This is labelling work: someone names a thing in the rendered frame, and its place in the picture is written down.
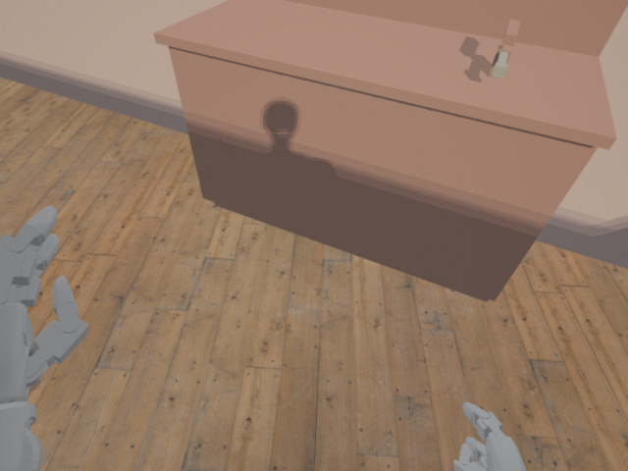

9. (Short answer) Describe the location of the robot left hand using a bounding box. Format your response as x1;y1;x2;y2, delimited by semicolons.
0;205;88;404

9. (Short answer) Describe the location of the left robot forearm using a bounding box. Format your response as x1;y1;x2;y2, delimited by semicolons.
0;401;42;471

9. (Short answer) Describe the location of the robot right hand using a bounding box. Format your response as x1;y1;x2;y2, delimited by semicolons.
453;402;527;471

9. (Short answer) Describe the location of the counter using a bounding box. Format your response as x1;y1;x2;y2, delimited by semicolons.
154;0;628;302

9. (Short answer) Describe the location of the tap lever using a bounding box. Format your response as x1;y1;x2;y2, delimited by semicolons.
491;51;508;79

